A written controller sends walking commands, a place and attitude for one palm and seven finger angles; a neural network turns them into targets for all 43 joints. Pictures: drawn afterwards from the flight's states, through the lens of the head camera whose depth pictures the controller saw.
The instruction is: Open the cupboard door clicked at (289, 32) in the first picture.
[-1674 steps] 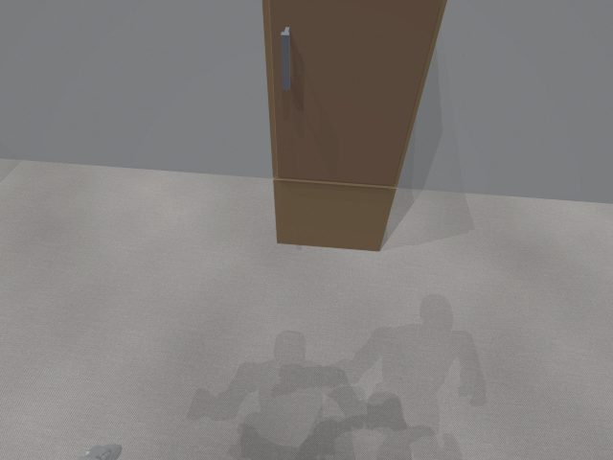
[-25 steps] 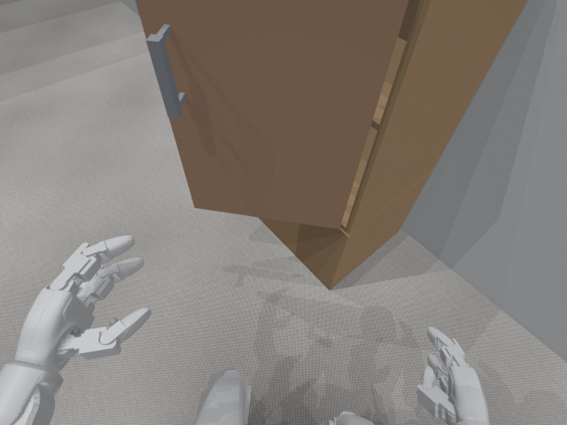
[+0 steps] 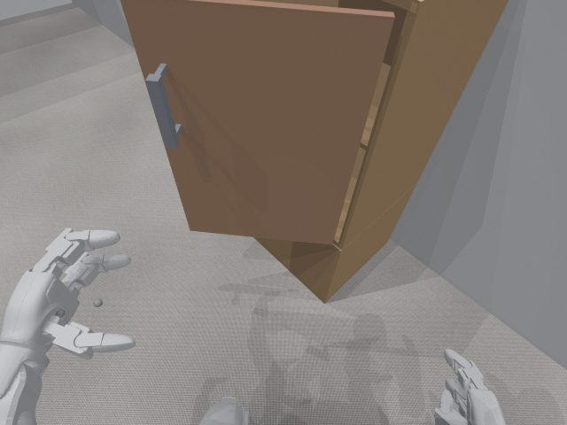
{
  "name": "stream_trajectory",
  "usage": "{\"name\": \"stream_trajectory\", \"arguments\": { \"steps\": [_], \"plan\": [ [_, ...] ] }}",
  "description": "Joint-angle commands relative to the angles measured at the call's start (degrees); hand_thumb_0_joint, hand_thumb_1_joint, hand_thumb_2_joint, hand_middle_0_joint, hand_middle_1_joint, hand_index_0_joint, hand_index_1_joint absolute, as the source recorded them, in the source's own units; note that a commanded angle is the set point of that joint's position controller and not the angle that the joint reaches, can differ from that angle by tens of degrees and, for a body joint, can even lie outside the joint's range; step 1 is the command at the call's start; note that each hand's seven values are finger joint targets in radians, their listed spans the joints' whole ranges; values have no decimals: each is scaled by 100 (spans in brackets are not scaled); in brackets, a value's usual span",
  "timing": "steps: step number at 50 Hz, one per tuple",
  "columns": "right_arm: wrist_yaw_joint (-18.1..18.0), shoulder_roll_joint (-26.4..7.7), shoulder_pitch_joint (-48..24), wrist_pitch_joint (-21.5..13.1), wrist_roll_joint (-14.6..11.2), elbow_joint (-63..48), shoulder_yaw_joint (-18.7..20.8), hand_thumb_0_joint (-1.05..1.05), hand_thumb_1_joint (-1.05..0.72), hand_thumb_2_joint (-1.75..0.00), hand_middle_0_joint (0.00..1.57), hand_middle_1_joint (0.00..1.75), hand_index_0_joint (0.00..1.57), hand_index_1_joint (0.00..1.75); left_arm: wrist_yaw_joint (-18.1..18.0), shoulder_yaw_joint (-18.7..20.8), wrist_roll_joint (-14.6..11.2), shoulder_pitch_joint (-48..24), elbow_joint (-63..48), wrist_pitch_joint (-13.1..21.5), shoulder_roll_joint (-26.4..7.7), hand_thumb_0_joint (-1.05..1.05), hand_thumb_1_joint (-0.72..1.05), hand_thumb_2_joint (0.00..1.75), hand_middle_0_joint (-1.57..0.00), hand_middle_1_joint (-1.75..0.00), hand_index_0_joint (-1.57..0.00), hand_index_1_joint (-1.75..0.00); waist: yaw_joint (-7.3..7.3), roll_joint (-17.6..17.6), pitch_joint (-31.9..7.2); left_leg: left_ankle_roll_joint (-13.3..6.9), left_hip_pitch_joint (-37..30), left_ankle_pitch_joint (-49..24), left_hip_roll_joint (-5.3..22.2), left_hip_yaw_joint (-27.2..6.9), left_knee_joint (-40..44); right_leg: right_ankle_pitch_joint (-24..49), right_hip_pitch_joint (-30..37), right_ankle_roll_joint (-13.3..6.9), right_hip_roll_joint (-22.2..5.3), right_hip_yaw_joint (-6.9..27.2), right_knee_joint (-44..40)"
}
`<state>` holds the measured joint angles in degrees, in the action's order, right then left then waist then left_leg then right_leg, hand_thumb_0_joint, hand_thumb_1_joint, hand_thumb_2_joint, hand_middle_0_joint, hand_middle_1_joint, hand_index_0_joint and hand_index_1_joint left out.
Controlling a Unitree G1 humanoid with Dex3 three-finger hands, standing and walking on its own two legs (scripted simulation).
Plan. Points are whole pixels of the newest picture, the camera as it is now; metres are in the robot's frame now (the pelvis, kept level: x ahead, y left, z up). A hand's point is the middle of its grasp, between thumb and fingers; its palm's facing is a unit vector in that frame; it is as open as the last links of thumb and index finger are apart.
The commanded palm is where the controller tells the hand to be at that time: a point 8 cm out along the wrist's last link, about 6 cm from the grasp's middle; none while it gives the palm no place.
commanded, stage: raise the hand with hooked fingers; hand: left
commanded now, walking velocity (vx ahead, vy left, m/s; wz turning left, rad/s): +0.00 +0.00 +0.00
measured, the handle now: (167, 108) +0.60 +0.25 +0.10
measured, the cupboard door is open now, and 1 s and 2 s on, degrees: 41 41 41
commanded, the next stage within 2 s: move the hooked fingers beside the handle in 0.96 s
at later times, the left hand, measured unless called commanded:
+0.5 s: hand (70, 251) +0.29 +0.28 +0.12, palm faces -0.02 -1.00 -0.04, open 14.0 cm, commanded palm +0.26 +0.32 +0.12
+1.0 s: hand (80, 249) +0.29 +0.26 +0.12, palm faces -0.02 -1.00 -0.03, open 14.0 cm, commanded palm +0.26 +0.31 +0.12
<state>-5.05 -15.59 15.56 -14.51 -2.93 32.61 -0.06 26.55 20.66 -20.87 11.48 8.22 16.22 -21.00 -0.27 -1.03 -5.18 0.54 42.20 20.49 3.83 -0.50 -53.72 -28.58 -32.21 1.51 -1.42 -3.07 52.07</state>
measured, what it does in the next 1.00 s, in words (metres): stands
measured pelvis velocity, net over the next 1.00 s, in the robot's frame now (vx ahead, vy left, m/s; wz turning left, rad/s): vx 0.00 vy -0.01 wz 0.00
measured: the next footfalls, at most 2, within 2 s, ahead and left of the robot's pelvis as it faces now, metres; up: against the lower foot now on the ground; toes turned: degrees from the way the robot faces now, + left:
none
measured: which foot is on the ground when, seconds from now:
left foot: down 0.00-1.00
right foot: down 0.00-1.00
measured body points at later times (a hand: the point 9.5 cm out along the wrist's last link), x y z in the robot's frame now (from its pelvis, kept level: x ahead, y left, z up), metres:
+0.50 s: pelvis +0.00 +0.00 +0.02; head +0.02 +0.01 +0.47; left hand +0.28 +0.33 +0.12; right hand +0.16 -0.25 -0.05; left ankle +0.06 +0.12 -0.69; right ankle -0.03 -0.14 -0.69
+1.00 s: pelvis +0.00 -0.01 +0.02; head +0.02 -0.01 +0.47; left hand +0.28 +0.32 +0.13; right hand +0.16 -0.26 -0.05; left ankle +0.06 +0.12 -0.69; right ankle -0.02 -0.14 -0.69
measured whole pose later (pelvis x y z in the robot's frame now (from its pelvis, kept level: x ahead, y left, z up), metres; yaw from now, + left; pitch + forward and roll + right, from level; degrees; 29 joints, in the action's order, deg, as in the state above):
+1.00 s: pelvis +0.00 -0.01 +0.02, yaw +0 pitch +5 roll -2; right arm -5.8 -15.5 16.2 -10.6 -3.5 32.6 -2.2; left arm 31.2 24.8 -20.8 -3.8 22.4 10.4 -25.0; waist 0.2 -1.7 -3.6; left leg 1.0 33.4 16.9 3.8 0.0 -44.8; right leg -24.8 -24.0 1.1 -1.2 -2.9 43.6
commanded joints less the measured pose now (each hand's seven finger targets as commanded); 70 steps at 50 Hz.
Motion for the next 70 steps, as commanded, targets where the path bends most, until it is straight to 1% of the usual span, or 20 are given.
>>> {"name": "stream_trajectory", "arguments": {
  "steps": [1, 4, 8, 16, 22, 26, 29, 32, 37, 41, 43, 46, 53, 56, 58, 62, 64, 66, 68, 70],
  "plan": [
    [-71, -767, -227, -246, -25, -882, 254, 0, -90, -90, 20, 30, 20, 30, -29, 724, -177, -953, -1019, 174, -1376, 0, -45, 32, -30, -117, -30, -117, 76, -519, -1023, -184, -1902, -662, -275, -121, 1086, 1067, -237, -228, 380, -159, -1008],
    [-89, -770, -267, -175, -42, -906, 211, 0, -90, -90, 20, 30, 20, 30, 37, 634, -145, -1279, -792, -9, -1333, 0, -50, 30, -30, -120, -30, -120, 33, -542, -871, -161, -1965, -492, -270, -132, 1221, 973, -272, -210, 370, -184, -1125],
    [-116, -785, -268, -126, -41, -925, 186, 0, -90, -90, 20, 30, 20, 30, 163, 672, -155, -1698, -631, -145, -1451, 0, -50, 30, -30, -120, -30, -120, 9, -446, -997, -181, -2151, -623, -286, -111, 1260, 1127, -136, -206, 387, -146, -1257],
    [-159, -800, -283, -73, -27, -869, 135, 0, -90, -90, 20, 30, 20, 30, 321, 944, -176, -2378, -296, -244, -1859, 0, -50, 30, -30, -120, -30, -120, 64, -510, -1038, -184, -2371, -858, -315, -104, 1363, 1358, 157, -250, 383, -115, -1413],
    [-194, -828, -265, -27, -68, -839, 118, 0, -90, -90, 20, 30, 20, 30, 461, 950, -188, -2898, 53, -376, -2026, 0, -50, 30, -30, -120, -30, -120, 21, -491, -978, -194, -2422, -748, -337, -64, 1466, 1274, 195, -222, 369, -72, -1584],
    [-162, -833, -223, -17, -56, -863, 149, 0, -90, -90, 20, 30, 20, 30, 502, 960, -211, -2593, 278, -432, -1956, 0, -50, 30, -30, -120, -30, -120, 102, -351, -1006, -206, -2395, -945, -359, -38, 1463, 1494, 382, -239, 366, -58, -1613],
    [-105, -836, -220, 14, -70, -891, 170, 0, -90, -90, 20, 30, 20, 30, 526, 942, -222, -2568, 236, -416, -1931, 0, -50, 30, -30, -120, -30, -120, 88, -445, -1019, -205, -2410, -1066, -369, 11, 1453, 1687, 338, -210, 358, -53, -1591],
    [-101, -851, -190, 32, -60, -884, 189, 0, -90, -90, 20, 30, 20, 30, 488, 1068, -249, -2638, 242, -337, -2024, 0, -50, 30, -30, -120, -30, -120, 71, -251, -1016, -218, -2376, -1074, -363, 45, 1425, 1713, 362, -195, 373, -13, -1611],
    [-110, -823, -195, 46, -50, -861, 179, 0, -90, -90, 20, 30, 20, 30, 409, 1091, -189, -2764, 103, -190, -2080, 0, -50, 30, -30, -120, -30, -120, 72, -561, -1073, -209, -2461, -1019, -361, 36, 1454, 1611, 357, -211, 372, 3, -1593],
    [-130, -823, -195, 59, -50, -834, 177, 0, -90, -90, 20, 30, 20, 30, 408, 1031, -210, -2783, 95, -154, -2018, 0, -50, 30, -30, -120, -30, -120, 52, -375, -1054, -214, -2460, -1053, -351, 22, 1467, 1668, 415, -210, 379, -16, -1596],
    [-136, -817, -202, 69, -63, -822, 175, 0, -90, -90, 20, 30, 20, 30, 433, 993, -184, -2787, 165, -192, -1982, 0, -50, 30, -30, -120, -30, -120, 48, -587, -1057, -206, -2512, -1020, -355, 38, 1479, 1671, 321, -195, 363, -13, -1599],
    [-154, -821, -205, 84, -59, -824, 161, 0, -90, -90, 20, 30, 20, 30, 452, 944, -210, -2855, 236, -227, -1933, 0, -50, 30, -30, -120, -30, -120, 35, -356, -973, -210, -2448, -986, -355, 26, 1477, 1633, 370, -202, 377, -17, -1623],
    [-153, -820, -252, 107, -67, -843, 150, 0, -90, -90, 20, 30, 20, 30, 475, 947, -195, -2850, 340, -215, -1954, 0, -50, 30, -30, -120, -30, -120, 47, -304, -1026, -212, -2455, -961, -362, 30, 1476, 1648, 339, -179, 358, 10, -1626],
    [-226, -864, -182, 171, -52, -700, 116, 0, -90, -90, 20, 30, 20, 30, 463, 911, -140, -3755, 715, -199, -2109, 0, -50, 30, -30, -120, -30, -120, -118, -245, -714, -207, -2275, -647, -355, 10, 1445, 1286, 96, -177, 374, 42, -1669],
    [-268, -872, -165, 186, -64, -639, 119, 0, -90, -90, 20, 30, 20, 30, 483, 769, -46, -4294, 959, -161, -2087, 0, -50, 30, -30, -120, -30, -120, -185, -462, -826, -200, -2352, -552, -360, -7, 1416, 1166, -39, -181, 344, 72, -1651],
    [-280, -894, -84, 221, -41, -554, 135, 0, -90, -90, 20, 30, 20, 30, 545, 816, 25, -4549, 1362, -62, -2264, 0, -50, 30, -30, -120, -30, -120, -132, -370, -1250, -222, -2460, -830, -352, -17, 1295, 1433, 87, -206, 334, 105, -1568],
    [-264, -909, -62, 277, -45, -502, 127, 0, -90, -90, 20, 30, 20, 30, 568, 821, 83, -4819, 1621, -57, -2370, 0, -50, 30, -30, -120, -30, -120, -150, -487, -1175, -207, -2375, -815, -350, -28, 1284, 1426, 9, -217, 331, 87, -1526],
    [-245, -932, -4, 324, -30, -506, 141, 0, -90, -90, 20, 30, 20, 30, 588, 1002, 68, -4789, 1874, -56, -2568, 0, -50, 30, -30, -120, -30, -120, -40, -437, -1318, -208, -2271, -980, -360, -15, 1225, 1582, 197, -248, 337, 106, -1460],
    [-211, -948, 28, 383, -36, -531, 148, 0, -90, -90, 20, 30, 20, 30, 613, 950, 123, -4970, 2107, -93, -2585, 0, -50, 30, -30, -120, -30, -120, -88, -440, -1296, -212, -2201, -934, -355, 19, 1205, 1598, 61, -215, 327, 106, -1445],
    [-191, -996, 135, 458, -29, -498, 166, 0, -90, -90, 20, 30, 20, 30, 612, 1120, 166, -5119, 2461, -87, -2829, 0, -50, 30, -30, -120, -30, -120, -89, -263, -1277, -212, -2063, -955, -342, 6, 1169, 1618, 52, -215, 338, 97, -1397]
  ]
}}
